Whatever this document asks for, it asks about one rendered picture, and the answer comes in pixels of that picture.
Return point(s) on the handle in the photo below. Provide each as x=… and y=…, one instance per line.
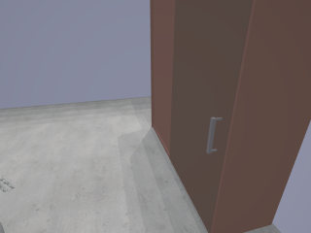
x=211, y=134

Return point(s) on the left robot hand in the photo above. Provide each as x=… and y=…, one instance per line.
x=7, y=181

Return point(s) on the wardrobe door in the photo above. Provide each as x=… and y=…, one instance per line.
x=164, y=25
x=209, y=42

